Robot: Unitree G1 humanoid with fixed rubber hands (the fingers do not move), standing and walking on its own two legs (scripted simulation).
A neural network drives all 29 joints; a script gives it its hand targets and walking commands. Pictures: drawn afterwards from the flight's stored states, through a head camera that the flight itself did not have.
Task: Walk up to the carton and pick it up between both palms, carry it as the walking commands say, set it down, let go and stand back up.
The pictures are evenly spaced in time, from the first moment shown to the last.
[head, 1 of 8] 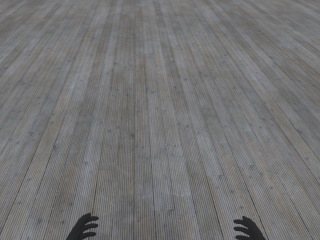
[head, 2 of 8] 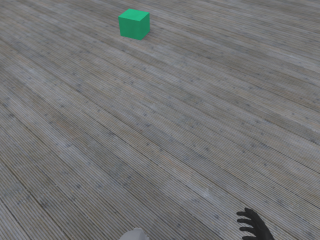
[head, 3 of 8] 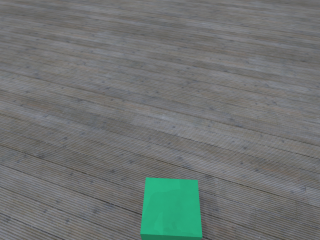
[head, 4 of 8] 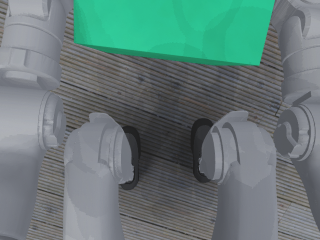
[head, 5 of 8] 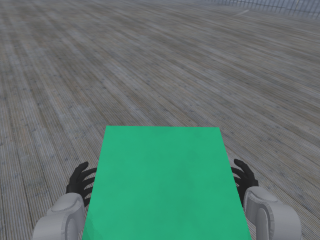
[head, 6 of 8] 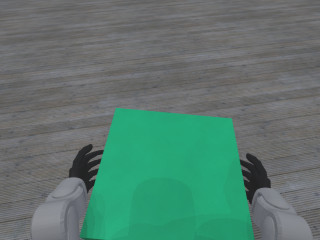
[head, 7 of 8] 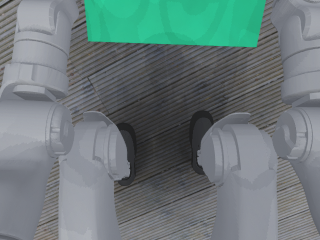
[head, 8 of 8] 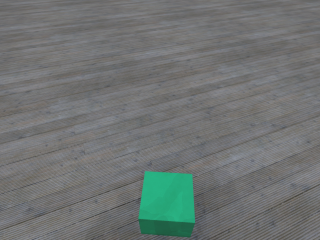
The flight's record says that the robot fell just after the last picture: no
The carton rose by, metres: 0.68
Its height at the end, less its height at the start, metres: +0.00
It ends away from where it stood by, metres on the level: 1.22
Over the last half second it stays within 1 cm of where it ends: yes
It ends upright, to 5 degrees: yes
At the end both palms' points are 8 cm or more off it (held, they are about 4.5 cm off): yes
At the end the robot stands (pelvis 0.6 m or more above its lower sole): yes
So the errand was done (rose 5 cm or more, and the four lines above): yes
